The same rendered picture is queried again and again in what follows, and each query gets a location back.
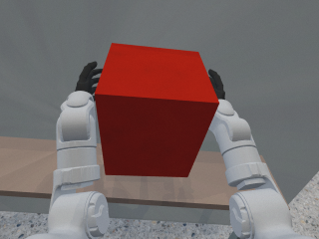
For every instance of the table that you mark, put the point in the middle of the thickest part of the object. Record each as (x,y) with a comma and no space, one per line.
(27,168)

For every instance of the robot left upper arm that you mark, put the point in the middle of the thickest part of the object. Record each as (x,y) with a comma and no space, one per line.
(82,215)

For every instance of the left robot forearm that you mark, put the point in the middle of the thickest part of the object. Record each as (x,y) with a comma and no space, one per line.
(76,142)

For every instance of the robot right hand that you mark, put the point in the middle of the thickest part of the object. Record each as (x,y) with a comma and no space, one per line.
(217,84)

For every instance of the robot right upper arm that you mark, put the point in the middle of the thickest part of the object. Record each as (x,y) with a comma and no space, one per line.
(261,214)

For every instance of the robot left hand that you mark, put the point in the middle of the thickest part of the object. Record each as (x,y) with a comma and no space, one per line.
(86,79)

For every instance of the carton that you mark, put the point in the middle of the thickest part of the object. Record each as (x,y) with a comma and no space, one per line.
(154,108)

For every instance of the right robot forearm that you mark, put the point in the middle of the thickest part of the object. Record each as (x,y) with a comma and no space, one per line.
(244,168)

